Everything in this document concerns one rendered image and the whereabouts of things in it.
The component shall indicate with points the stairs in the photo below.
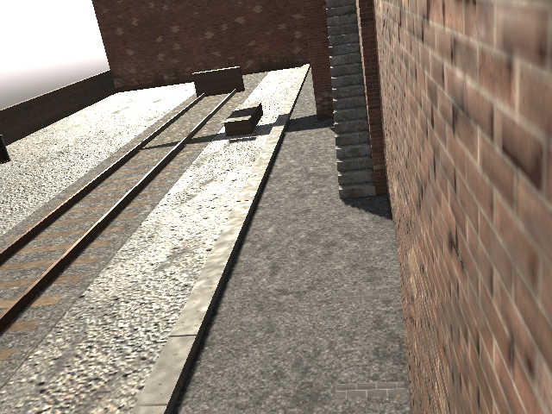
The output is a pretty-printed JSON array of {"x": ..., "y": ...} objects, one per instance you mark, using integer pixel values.
[{"x": 353, "y": 149}]

